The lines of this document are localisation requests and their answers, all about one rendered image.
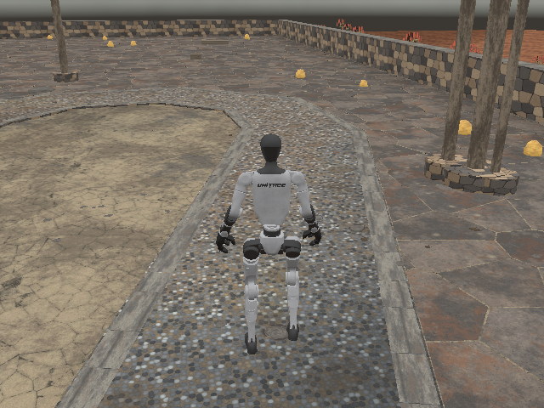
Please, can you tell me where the robot right hand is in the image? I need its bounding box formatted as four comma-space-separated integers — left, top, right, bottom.
303, 229, 322, 246

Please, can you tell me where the robot right upper arm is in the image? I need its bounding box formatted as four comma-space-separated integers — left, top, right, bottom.
289, 171, 313, 217

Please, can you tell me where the robot head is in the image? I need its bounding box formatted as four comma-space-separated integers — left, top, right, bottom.
257, 133, 286, 174

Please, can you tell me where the robot left hand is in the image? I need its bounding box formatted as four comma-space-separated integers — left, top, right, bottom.
216, 233, 235, 253

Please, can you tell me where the left robot forearm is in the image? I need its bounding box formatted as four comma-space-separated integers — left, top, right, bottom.
219, 205, 237, 237

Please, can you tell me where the robot left upper arm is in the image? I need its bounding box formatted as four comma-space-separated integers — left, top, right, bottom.
229, 171, 254, 218

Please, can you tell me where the right robot forearm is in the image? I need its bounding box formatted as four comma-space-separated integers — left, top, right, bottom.
304, 204, 320, 233

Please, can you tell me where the robot left foot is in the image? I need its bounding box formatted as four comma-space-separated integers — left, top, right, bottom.
245, 332, 258, 354

